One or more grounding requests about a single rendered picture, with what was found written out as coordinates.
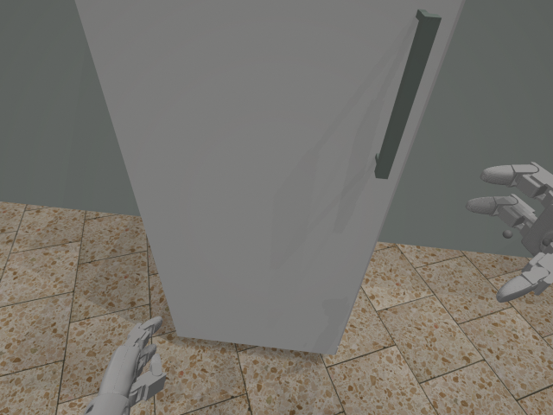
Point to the robot left forearm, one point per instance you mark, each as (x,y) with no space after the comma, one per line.
(109,404)

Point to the handle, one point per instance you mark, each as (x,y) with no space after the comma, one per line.
(419,53)

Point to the robot right hand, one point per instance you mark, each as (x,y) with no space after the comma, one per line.
(537,183)

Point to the robot left hand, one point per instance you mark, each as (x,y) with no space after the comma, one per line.
(127,362)

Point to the fridge door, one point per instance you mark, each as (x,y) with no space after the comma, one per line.
(249,130)

